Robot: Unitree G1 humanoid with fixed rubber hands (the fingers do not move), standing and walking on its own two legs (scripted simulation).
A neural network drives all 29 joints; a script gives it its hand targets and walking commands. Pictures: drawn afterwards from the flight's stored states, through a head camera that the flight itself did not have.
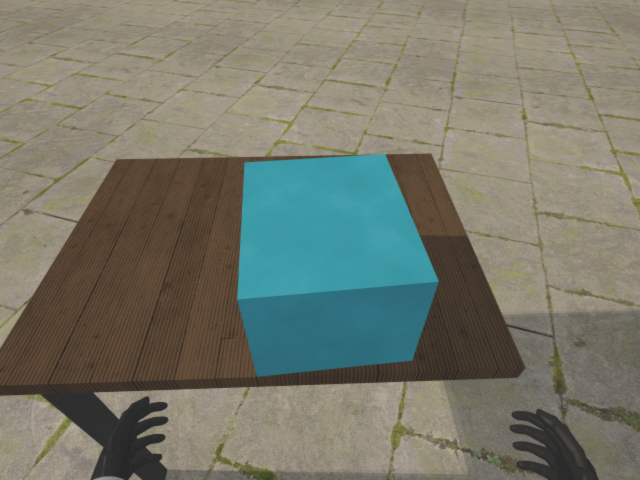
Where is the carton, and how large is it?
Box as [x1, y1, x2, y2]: [237, 154, 438, 376]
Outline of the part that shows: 384,154 244,163 237,299 257,376 403,361 412,359 438,281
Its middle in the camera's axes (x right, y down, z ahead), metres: +0.01 +0.02 +0.63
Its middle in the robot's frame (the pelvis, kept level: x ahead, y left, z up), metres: +0.47 +0.02 +0.01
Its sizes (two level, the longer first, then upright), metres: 0.289 0.243 0.195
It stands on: a table, 0.70 m high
